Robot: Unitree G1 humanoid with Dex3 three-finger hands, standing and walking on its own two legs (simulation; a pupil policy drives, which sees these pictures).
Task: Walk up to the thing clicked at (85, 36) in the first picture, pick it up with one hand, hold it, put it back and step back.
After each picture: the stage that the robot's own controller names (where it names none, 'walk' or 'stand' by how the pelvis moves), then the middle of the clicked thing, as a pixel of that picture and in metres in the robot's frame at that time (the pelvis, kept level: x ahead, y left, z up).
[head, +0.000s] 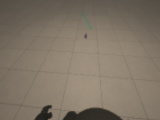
stand; (85, 36) +2.00 +0.17 -0.72
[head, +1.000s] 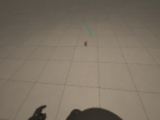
walk; (85, 43) +1.83 +0.28 -0.70
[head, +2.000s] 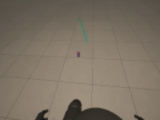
walk; (78, 54) +1.20 +0.35 -0.72
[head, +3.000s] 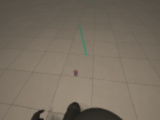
walk; (75, 73) +0.78 +0.28 -0.71
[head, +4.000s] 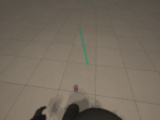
walk; (75, 88) +0.49 +0.20 -0.71
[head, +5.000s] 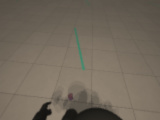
stand; (70, 97) +0.36 +0.21 -0.71
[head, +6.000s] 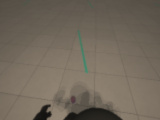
stand; (73, 100) +0.34 +0.19 -0.72
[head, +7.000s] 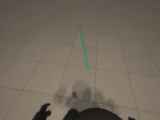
stand; (74, 94) +0.37 +0.19 -0.72
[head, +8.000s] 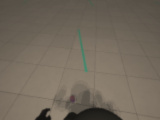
stand; (72, 99) +0.34 +0.20 -0.73
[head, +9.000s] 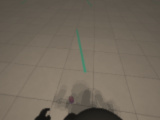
stand; (71, 99) +0.33 +0.22 -0.73
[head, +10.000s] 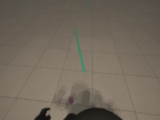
stand; (71, 100) +0.33 +0.22 -0.73
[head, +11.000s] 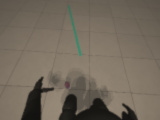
go down; (67, 85) +0.35 +0.23 -0.62
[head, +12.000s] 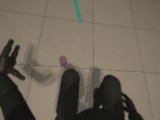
go down; (63, 61) +0.41 +0.25 -0.30
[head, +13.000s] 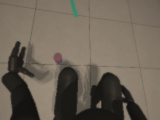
close in; (58, 59) +0.40 +0.26 -0.28
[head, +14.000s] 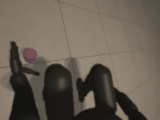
close in; (30, 56) +0.39 +0.29 -0.22
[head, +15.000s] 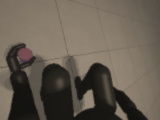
close; (25, 56) +0.38 +0.30 -0.22
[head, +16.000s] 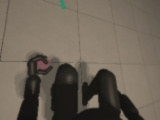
lift; (43, 64) +0.30 +0.28 -0.17
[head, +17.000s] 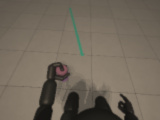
lift; (62, 73) +0.31 +0.19 +0.00
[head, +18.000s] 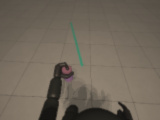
hold; (67, 74) +0.33 +0.16 +0.00
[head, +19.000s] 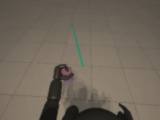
hold; (67, 75) +0.32 +0.17 -0.01
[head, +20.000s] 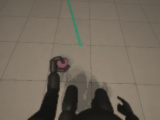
crouch; (63, 66) +0.38 +0.20 -0.07
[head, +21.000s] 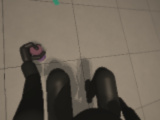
lower; (38, 53) +0.42 +0.29 -0.18
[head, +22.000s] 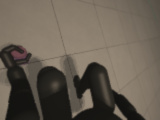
lower; (21, 56) +0.39 +0.30 -0.22
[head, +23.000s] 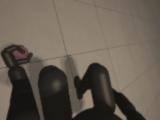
lower; (22, 56) +0.39 +0.30 -0.22
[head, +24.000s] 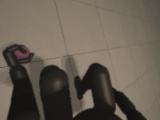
lower; (24, 55) +0.39 +0.30 -0.22
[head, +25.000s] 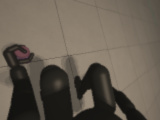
lower; (24, 55) +0.39 +0.30 -0.22
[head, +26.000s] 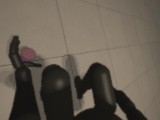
withdraw; (27, 56) +0.38 +0.28 -0.22
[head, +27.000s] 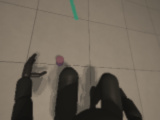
walk; (59, 61) +0.39 +0.25 -0.28
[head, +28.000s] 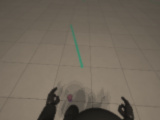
stand; (69, 98) +0.33 +0.19 -0.64
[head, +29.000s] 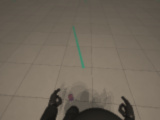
stand; (70, 97) +0.34 +0.21 -0.67
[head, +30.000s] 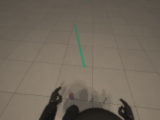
stand; (71, 96) +0.34 +0.20 -0.67
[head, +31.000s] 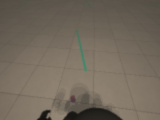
walk; (72, 99) +0.35 +0.20 -0.72
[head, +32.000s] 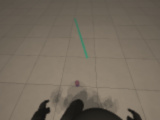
walk; (77, 83) +0.48 +0.19 -0.70
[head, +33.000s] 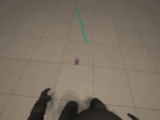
walk; (76, 62) +0.80 +0.18 -0.70
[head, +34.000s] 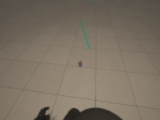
stand; (80, 64) +0.99 +0.21 -0.71
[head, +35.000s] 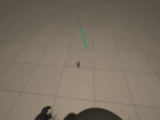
stand; (78, 64) +0.97 +0.22 -0.73
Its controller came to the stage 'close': yes
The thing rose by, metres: 0.70
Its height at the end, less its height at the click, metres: +0.00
